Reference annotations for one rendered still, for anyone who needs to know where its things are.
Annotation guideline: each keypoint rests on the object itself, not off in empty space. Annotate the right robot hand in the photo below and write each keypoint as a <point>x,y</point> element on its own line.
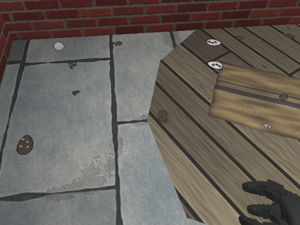
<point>286,213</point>

